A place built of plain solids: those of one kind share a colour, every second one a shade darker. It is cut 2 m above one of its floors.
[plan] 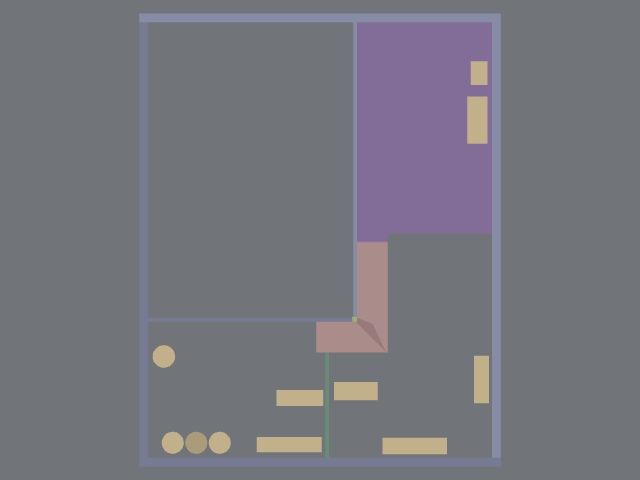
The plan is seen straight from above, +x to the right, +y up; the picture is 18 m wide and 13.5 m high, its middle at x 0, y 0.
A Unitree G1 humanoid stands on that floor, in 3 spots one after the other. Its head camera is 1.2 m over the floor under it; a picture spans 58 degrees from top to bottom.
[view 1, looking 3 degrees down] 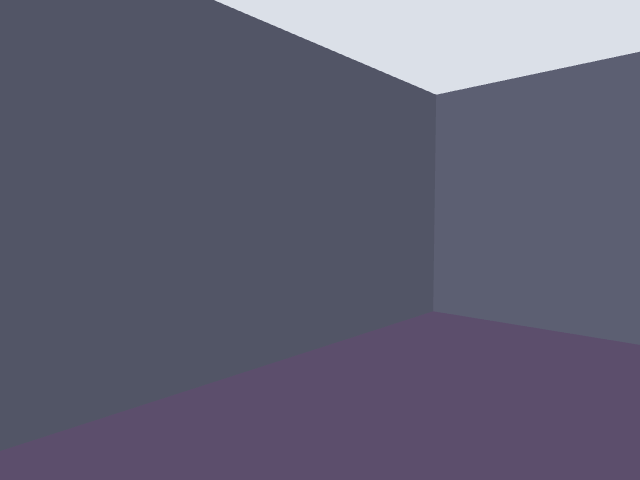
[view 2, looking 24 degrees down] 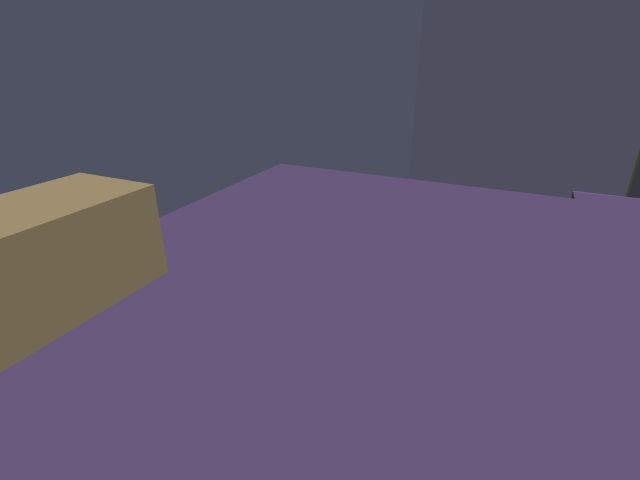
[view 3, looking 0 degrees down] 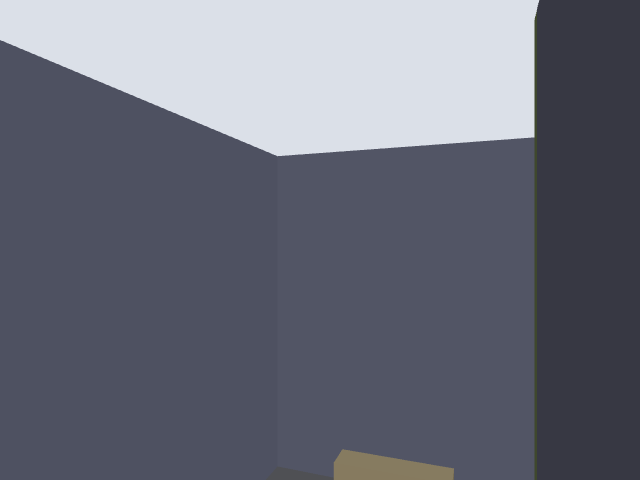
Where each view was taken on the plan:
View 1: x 3.72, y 1.13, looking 133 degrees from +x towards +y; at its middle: wall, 3.94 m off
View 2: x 2.39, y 4.36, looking -65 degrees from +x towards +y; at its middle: floor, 2.95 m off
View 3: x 1.41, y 1.02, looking -70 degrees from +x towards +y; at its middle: wall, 7.60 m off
